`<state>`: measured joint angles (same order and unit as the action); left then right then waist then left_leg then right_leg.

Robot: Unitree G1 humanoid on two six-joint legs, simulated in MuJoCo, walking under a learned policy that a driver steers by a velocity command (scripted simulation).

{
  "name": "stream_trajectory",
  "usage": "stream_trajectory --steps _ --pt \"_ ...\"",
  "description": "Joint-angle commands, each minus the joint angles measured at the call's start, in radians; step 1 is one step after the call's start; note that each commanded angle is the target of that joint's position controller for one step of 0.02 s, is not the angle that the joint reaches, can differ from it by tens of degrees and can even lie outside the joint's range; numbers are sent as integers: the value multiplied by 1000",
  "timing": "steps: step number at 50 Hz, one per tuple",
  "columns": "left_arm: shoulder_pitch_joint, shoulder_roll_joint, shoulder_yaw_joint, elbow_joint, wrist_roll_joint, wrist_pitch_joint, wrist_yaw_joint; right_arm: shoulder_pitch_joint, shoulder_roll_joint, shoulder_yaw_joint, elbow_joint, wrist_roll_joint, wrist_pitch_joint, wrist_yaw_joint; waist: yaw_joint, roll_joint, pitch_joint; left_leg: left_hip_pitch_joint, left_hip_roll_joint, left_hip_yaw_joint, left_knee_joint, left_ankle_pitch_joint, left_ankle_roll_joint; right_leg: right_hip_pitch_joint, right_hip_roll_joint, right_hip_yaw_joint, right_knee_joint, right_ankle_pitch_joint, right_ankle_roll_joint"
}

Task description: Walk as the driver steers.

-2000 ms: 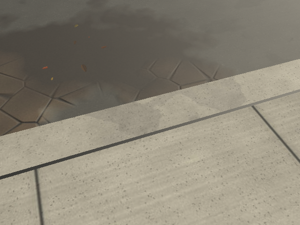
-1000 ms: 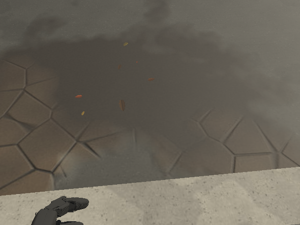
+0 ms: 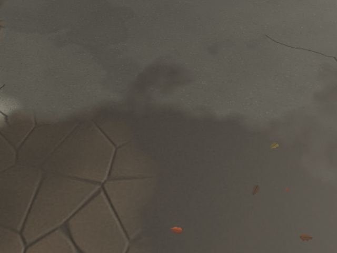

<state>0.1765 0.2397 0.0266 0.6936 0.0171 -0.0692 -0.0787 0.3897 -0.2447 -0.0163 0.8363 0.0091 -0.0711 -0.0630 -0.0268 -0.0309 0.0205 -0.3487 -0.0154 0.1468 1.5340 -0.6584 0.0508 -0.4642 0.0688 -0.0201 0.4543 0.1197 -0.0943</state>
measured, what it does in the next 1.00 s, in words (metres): walks ahead, turning right: left foot, then right foot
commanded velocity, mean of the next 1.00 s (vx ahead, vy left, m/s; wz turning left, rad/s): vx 0.75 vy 0.00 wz -0.70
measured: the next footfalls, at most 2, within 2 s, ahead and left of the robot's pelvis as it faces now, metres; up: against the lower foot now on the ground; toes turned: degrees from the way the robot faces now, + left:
left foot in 0.38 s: +0.32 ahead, +0.13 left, +0.00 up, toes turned -30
right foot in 0.86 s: +0.49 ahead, -0.27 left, +0.00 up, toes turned -46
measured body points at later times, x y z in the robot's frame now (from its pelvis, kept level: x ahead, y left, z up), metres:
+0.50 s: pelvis +0.23 +0.04 +0.00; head +0.25 +0.05 +0.45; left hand +0.48 +0.24 -0.10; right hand +0.22 -0.27 -0.08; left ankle +0.28 +0.15 -0.74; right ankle +0.16 -0.06 -0.66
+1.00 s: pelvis +0.50 -0.20 -0.01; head +0.53 -0.20 +0.44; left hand +0.78 -0.12 -0.13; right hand +0.31 -0.37 -0.14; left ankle +0.48 +0.00 -0.62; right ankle +0.46 -0.25 -0.74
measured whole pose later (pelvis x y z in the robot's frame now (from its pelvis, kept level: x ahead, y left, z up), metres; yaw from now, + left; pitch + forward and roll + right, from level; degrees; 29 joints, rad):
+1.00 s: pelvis +0.50 -0.20 -0.01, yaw -44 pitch +1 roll -2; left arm 0.21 0.28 0.03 0.76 0.04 -0.04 -0.01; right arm 0.44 -0.22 -0.01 0.87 0.00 -0.08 0.01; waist -0.07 -0.01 0.02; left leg -0.35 0.09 -0.01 1.30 -0.30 0.07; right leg -0.29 0.11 -0.07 0.54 -0.27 -0.11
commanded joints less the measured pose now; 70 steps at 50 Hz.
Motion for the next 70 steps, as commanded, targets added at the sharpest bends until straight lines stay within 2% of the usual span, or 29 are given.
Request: stream_trajectory --steps 1,2,3,4,7,12,13,17,19,20,21,23,26,37,40,42,44,45,46,48,51,55,61,64,65,66,67,68,70 --pt "282 282 91 -28 35 8 56 2 -86 4 -204 -22 -40 47 124 -134 -432 -718 -43 -359 434 28 -80 977 -432 628 98 870 -310" --pt "210 251 77 -58 6 16 62 -24 -150 -17 -209 -41 -32 40 77 41 -389 -672 -13 -350 288 146 -52 816 -378 561 42 701 -266" --pt "48 290 90 -85 6 25 78 -17 -140 -11 -230 -2 -17 23 -27 -13 -406 -686 -5 -373 205 240 -83 700 -445 779 -63 283 -335" --pt "-11 219 70 -112 -14 33 88 -15 -186 -32 -202 -6 10 8 -59 114 -303 -582 25 -364 24 296 -137 444 -392 735 -141 170 -322" --pt "-2 176 59 -112 -57 50 97 -145 -127 -41 -222 -39 45 1 -32 113 -177 -383 42 -327 -401 365 -178 134 -172 602 -189 -430 -233" --pt "70 211 83 -95 -54 66 139 -355 -50 -33 -271 -3 2 28 59 -69 -136 -209 -30 -304 -857 531 -163 119 -85 555 -161 -560 -142" --pt "138 236 93 -63 10 67 88 -328 -56 -9 -243 -61 33 49 100 -86 -126 -190 -9 -235 -842 483 -139 162 -64 548 -163 -582 -113" --pt "71 218 98 -99 14 77 38 -297 -108 -37 -246 -18 25 53 37 -89 -63 114 -41 -253 -1026 389 -98 -19 -49 627 -93 -767 -83" --pt "-3 123 73 -134 3 59 47 -82 -221 -71 -200 -32 -1 35 -100 96 -93 489 192 -446 -1155 195 -36 -332 58 423 225 -815 6" --pt "-8 70 51 -173 -24 46 49 -41 -323 -93 -208 -63 2 26 -101 270 -153 574 421 -824 -1318 -147 37 -465 142 220 486 -736 37" --pt "-26 150 60 -179 8 42 51 -86 -295 -98 -207 -63 4 27 -69 177 -133 513 455 -925 -1316 -215 75 -521 21 181 620 -597 38" --pt "-36 177 69 -164 32 52 30 -113 -193 -69 -204 -47 6 41 -44 112 -59 404 349 -670 -1297 -44 32 -493 -47 154 689 -468 51" --pt "-4 166 64 -139 35 74 -4 -72 -165 -59 -170 -36 -3 49 -22 161 -18 321 254 -413 -1350 178 2 -450 -94 95 794 -349 74" --pt "-277 103 11 -170 25 57 -29 147 -148 -47 -19 -45 -37 67 -70 131 151 356 234 -78 -1472 676 17 -363 -66 -35 375 -183 11" --pt "-299 77 -12 -177 27 46 -18 192 -183 -43 43 -44 -27 47 -44 162 119 454 259 9 -1363 1336 21 -175 2 -152 217 -322 -57" --pt "-92 126 8 -120 32 39 9 193 -243 -47 76 -46 -10 29 90 230 -37 477 308 28 -1044 1807 39 112 77 -162 201 -446 -105" --pt "280 254 63 -4 49 30 49 145 -198 -30 28 -17 -13 40 247 126 -288 32 244 43 -443 1291 40 788 -110 137 85 -578 -173" --pt "275 329 88 -4 20 34 58 161 -99 -13 -26 -3 -29 67 155 -146 -438 -313 51 -31 -81 236 1 1019 -412 719 -28 -799 -252" --pt "284 314 88 0 23 36 64 17 -194 -39 -62 -1 -41 65 197 5 -383 -434 56 -189 -10 283 33 960 -403 769 -109 -686 -245" --pt "225 221 70 61 24 21 77 -54 -137 -26 -83 3 -49 70 118 68 -72 -451 130 -198 -156 370 40 638 -339 472 -172 -407 -192" --pt "145 115 34 78 18 -15 80 32 -70 -19 -31 -30 15 92 2 12 45 -326 155 -235 -261 363 18 350 -271 266 -284 -379 -134" --pt "146 102 27 112 4 -54 62 -173 -51 -16 -103 -25 30 110 -2 -36 168 -412 137 -189 -458 556 17 245 -193 -2 -400 -106 -65" --pt "197 178 30 144 -13 -85 85 -272 -60 -7 -123 -20 16 144 -5 -11 94 -144 1 18 -823 865 92 431 -213 -194 -391 658 33" --pt "158 269 57 121 28 -26 122 15 -163 -42 -48 -20 27 127 -172 -106 -108 142 -121 51 -808 623 135 549 -260 -190 124 1126 70" --pt "97 286 63 97 36 -7 127 229 -217 -70 13 -25 31 114 -277 -85 -188 353 -110 -15 -868 565 174 460 -258 -180 452 1039 67" --pt "72 235 54 98 36 -10 111 275 -263 -98 31 -22 41 93 -276 31 -165 487 -51 -143 -913 469 219 255 -125 -182 867 295 63" --pt "169 68 9 6 15 -32 90 157 -370 -121 3 -46 54 86 -66 374 -209 756 198 -650 -937 559 403 -248 33 -66 1273 -641 133" --pt "106 117 -4 -43 15 -57 91 119 -358 -129 -37 -23 56 84 -112 192 -337 795 257 -940 -1165 325 467 -369 3 111 1284 -573 99" --pt "22 147 -10 -57 22 -77 83 59 -239 -105 -22 -23 50 71 -32 -45 -77 459 222 -847 -1303 237 346 -336 -108 129 1030 -443 72"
